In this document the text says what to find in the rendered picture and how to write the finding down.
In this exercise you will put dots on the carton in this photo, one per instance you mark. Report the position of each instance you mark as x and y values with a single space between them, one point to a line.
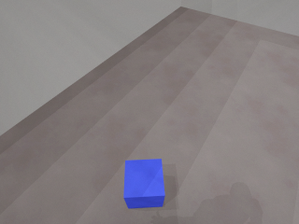
144 183

